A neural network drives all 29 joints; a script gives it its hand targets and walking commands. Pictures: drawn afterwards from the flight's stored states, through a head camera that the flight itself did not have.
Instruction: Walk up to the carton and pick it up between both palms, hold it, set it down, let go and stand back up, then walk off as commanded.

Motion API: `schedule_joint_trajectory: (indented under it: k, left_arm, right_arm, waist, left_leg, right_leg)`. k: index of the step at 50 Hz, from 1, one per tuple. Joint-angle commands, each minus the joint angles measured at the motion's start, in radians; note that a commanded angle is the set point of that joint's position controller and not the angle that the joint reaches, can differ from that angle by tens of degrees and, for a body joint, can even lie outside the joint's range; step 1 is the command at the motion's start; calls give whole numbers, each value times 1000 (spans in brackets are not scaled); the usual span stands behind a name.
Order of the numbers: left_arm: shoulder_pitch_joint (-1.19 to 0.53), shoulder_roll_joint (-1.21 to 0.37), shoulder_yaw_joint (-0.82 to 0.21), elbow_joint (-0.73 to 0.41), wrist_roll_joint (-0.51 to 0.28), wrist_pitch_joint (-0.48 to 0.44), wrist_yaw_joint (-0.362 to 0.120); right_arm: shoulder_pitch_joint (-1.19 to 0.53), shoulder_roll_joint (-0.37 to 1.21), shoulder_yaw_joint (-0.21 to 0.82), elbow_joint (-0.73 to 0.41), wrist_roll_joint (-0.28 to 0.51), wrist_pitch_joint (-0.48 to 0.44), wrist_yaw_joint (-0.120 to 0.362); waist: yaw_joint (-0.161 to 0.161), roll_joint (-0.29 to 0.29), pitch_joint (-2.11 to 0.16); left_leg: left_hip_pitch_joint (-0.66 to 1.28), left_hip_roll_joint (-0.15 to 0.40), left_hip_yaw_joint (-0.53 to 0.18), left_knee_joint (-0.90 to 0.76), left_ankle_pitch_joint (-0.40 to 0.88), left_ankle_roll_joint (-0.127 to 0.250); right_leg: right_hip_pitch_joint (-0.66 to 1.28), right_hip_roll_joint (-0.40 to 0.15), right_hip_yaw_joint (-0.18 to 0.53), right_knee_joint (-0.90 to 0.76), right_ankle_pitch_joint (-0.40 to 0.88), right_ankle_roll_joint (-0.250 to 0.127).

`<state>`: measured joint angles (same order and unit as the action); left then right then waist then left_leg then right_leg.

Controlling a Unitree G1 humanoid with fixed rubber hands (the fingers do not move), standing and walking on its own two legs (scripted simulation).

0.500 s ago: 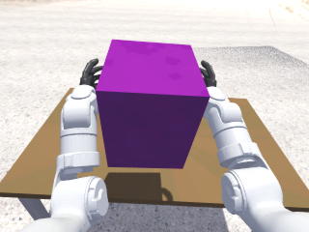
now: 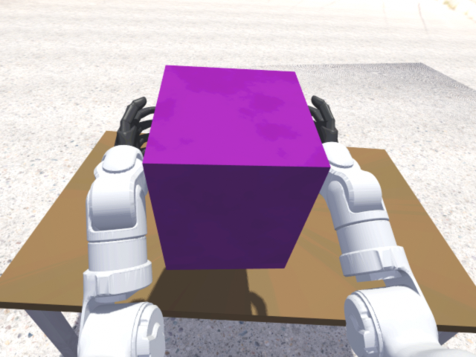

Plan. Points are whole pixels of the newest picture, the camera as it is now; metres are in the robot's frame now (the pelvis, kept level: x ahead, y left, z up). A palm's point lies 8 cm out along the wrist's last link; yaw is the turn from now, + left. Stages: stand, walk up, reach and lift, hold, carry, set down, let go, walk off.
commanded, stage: hold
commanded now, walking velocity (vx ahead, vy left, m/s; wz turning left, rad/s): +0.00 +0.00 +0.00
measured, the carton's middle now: (228, 173) +0.35 +0.02 +0.18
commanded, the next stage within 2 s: none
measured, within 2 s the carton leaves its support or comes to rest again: neither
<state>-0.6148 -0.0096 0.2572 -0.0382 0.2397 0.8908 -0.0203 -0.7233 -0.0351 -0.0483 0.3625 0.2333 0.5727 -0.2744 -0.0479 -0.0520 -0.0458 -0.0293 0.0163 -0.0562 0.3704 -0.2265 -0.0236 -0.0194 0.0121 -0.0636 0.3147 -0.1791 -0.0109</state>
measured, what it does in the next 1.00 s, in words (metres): stands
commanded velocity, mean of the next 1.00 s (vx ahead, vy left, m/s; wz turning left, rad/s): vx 0.00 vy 0.00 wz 0.00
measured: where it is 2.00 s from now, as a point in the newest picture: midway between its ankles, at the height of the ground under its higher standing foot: outside the picture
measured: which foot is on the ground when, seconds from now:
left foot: down 0.00-1.00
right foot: down 0.00-1.00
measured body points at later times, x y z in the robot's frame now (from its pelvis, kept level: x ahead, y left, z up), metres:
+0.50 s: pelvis -0.02 +0.00 +0.00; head -0.10 +0.02 +0.44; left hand +0.35 +0.16 +0.24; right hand +0.36 -0.13 +0.24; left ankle -0.01 +0.13 -0.75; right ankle +0.00 -0.11 -0.75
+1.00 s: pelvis +0.00 +0.00 +0.00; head -0.07 +0.03 +0.44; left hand +0.35 +0.17 +0.24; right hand +0.37 -0.13 +0.24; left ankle -0.01 +0.13 -0.75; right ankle +0.00 -0.11 -0.75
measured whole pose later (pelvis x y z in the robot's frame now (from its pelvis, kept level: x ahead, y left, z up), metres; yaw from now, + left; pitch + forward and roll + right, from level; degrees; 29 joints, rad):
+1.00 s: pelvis +0.00 +0.00 +0.00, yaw +0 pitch -7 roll -1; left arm -0.65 -0.01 0.26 -0.01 0.24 0.87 -0.02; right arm -0.74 -0.04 -0.06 0.38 0.23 0.55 -0.27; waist -0.05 -0.05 -0.04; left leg -0.03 0.02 -0.06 0.37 -0.22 -0.02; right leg -0.02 0.01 -0.06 0.31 -0.18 -0.01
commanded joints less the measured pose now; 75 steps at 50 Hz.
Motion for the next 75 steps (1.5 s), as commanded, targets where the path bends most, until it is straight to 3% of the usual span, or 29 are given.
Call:
schedule_joint_trajectory:
  k: [1, 2, 6, 8, 10, 12, 14, 19, 23, 26, 28, 30, 31, 37, 39, 40, 41, 46, 49, 52, 53, 55, 57, 63, 66, 71, 72, 73, 75]
  left_arm:
    - [-707, -552, -508, -148, -119, -57, -187]
    - [-714, -562, -499, -115, -121, -62, -179]
    - [-768, -575, -484, -22, -116, -84, -173]
    - [-792, -563, -446, 57, -94, -84, -182]
    - [-815, -555, -397, 145, -76, -93, -191]
    - [-833, -551, -366, 198, -66, -105, -190]
    - [-846, -579, -374, 258, -76, -119, -182]
    - [-968, -586, -373, 225, -118, -181, -144]
    - [-914, -587, -362, 288, -108, -181, -128]
    - [-857, -583, -343, 328, -82, -172, -141]
    - [-814, -563, -333, 270, -70, -169, -145]
    - [-754, -581, -364, 250, -80, -155, -145]
    - [-783, -579, -392, 156, -100, -159, -144]
    - [-800, -579, -485, -84, -154, -141, -125]
    - [-774, -572, -502, -120, -156, -129, -126]
    - [-733, -559, -472, -85, -125, -118, -132]
    - [-711, -562, -497, -150, -129, -107, -134]
    - [-634, -532, -465, -122, -90, -64, -166]
    - [-594, -538, -446, -34, -65, -46, -192]
    - [-680, -555, -446, -48, -85, -64, -196]
    - [-723, -561, -466, -96, -103, -75, -189]
    - [-751, -567, -476, -53, -117, -82, -179]
    - [-813, -565, -476, -50, -114, -99, -166]
    - [-842, -547, -384, 203, -76, -108, -175]
    - [-831, -568, -360, 296, -75, -125, -173]
    - [-914, -602, -379, 279, -109, -171, -139]
    - [-904, -598, -378, 273, -115, -172, -134]
    - [-909, -595, -381, 255, -118, -179, -132]
    - [-906, -586, -377, 240, -107, -180, -129]
  right_arm:
    - [-704, 518, 374, -280, 152, -35, 71]
    - [-764, 530, 379, -310, 159, -46, 74]
    - [-778, 547, 319, -172, 101, -59, 101]
    - [-776, 531, 259, -57, 59, -58, 118]
    - [-817, 528, 225, 8, 25, -71, 134]
    - [-883, 546, 209, 29, 19, -93, 151]
    - [-928, 541, 200, 44, 15, -110, 156]
    - [-970, 604, 194, 104, 25, -148, 168]
    - [-977, 607, 224, 113, 41, -163, 161]
    - [-938, 583, 208, 138, 38, -160, 147]
    - [-900, 609, 268, 86, 84, -156, 132]
    - [-915, 587, 304, -9, 110, -156, 112]
    - [-882, 604, 325, -32, 130, -152, 103]
    - [-840, 612, 431, -247, 207, -112, 62]
    - [-797, 594, 435, -262, 199, -93, 54]
    - [-773, 587, 432, -241, 194, -82, 54]
    - [-748, 590, 454, -302, 204, -85, 51]
    - [-687, 538, 428, -272, 174, -46, 54]
    - [-688, 504, 380, -225, 145, -34, 60]
    - [-744, 530, 365, -215, 135, -43, 79]
    - [-732, 538, 363, -212, 138, -48, 85]
    - [-777, 543, 342, -207, 118, -54, 92]
    - [-774, 561, 320, -128, 107, -63, 107]
    - [-861, 544, 210, 58, 13, -89, 147]
    - [-938, 551, 192, 71, 6, -121, 160]
    - [-1005, 593, 219, 80, 48, -156, 163]
    - [-954, 574, 202, 117, 46, -151, 162]
    - [-973, 596, 226, 83, 53, -162, 158]
    - [-940, 603, 235, 94, 61, -160, 149]
  waist:
    - [-135, 138, -331]
    - [-116, 115, -358]
    - [-115, 128, -287]
    - [-120, 131, -204]
    - [-105, 95, -161]
    - [-79, 92, -170]
    - [-84, 98, -181]
    - [-65, 101, -279]
    - [-50, 77, -290]
    - [-66, 72, -234]
    - [-46, 56, -285]
    - [-61, 64, -336]
    - [-68, 72, -384]
    - [-102, 99, -495]
    - [-120, 118, -439]
    - [-109, 106, -392]
    - [-106, 117, -419]
    - [-111, 94, -346]
    - [-118, 102, -271]
    - [-100, 91, -298]
    - [-109, 117, -332]
    - [-114, 122, -336]
    - [-109, 137, -318]
    - [-94, 85, -153]
    - [-78, 80, -187]
    - [-58, 103, -277]
    - [-72, 106, -255]
    - [-60, 80, -296]
    - [-65, 89, -301]
  left_leg:
    - [45, -65, 37, -31, 344, -69]
    - [58, -65, 37, -27, 338, -58]
    - [18, -60, 43, -62, 226, -48]
    - [-22, -55, 53, -98, 105, -40]
    - [-75, -45, 58, -136, -22, -29]
    - [-115, -41, 66, -157, -86, -9]
    - [-136, -30, 61, -165, -121, -12]
    - [-135, -32, 55, -151, -86, -3]
    - [-88, -47, 59, -120, -5, 0]
    - [-74, -49, 60, -118, 13, -2]
    - [-25, -57, 59, -78, 150, 1]
    - [10, -65, 53, -55, 243, -11]
    - [28, -67, 52, -34, 298, -21]
    - [59, -81, 27, 18, 458, -44]
    - [56, -82, 28, 15, 442, -52]
    - [43, -80, 26, 4, 410, -43]
    - [58, -84, 30, 15, 466, -49]
    - [58, -77, 41, -14, 386, -49]
    - [34, -69, 46, -44, 305, -46]
    - [28, -64, 49, -63, 263, -37]
    - [41, -60, 44, -54, 291, -49]
    - [14, -61, 45, -61, 252, -46]
    - [17, -57, 44, -67, 222, -46]
    - [-99, -47, 63, -145, -84, -13]
    - [-138, -37, 66, -165, -137, 1]
    - [-112, -40, 56, -134, -42, -9]
    - [-117, -29, 48, -132, -40, -11]
    - [-88, -41, 55, -116, 1, -6]
    - [-58, -50, 54, -94, 77, -11]
  right_leg:
    - [246, 42, 23, 17, 439, 66]
    - [235, 44, 18, 16, 434, 70]
    - [182, 36, 18, -19, 252, 52]
    - [142, 29, 25, -44, 125, 33]
    - [135, 29, 19, -53, 2, 27]
    - [142, 26, 20, -49, -40, 23]
    - [137, 31, 22, -50, -63, 15]
    - [127, 32, 26, -35, -32, 24]
    - [116, 33, 24, -44, 17, 36]
    - [118, 31, 27, -61, 23, 38]
    - [170, 36, 30, -48, 151, 44]
    - [206, 38, 32, -31, 272, 59]
    - [240, 42, 30, -16, 342, 61]
    - [300, 42, 37, 42, 594, 91]
    - [260, 38, 30, 41, 592, 97]
    - [269, 32, 38, 33, 576, 96]
    - [284, 32, 30, 50, 643, 102]
    - [282, 36, 22, 29, 553, 93]
    - [262, 28, 27, 10, 481, 80]
    - [251, 33, 28, -4, 375, 69]
    - [242, 37, 23, 6, 386, 64]
    - [228, 35, 24, -3, 344, 61]
    - [192, 36, 17, -13, 251, 51]
    - [107, 21, 20, -65, -53, 29]
    - [122, 24, 22, -56, -83, 27]
    - [122, 36, 25, -43, -11, 27]
    - [122, 35, 34, -44, -1, 28]
    - [119, 36, 28, -41, 25, 32]
    - [132, 35, 31, -45, 80, 38]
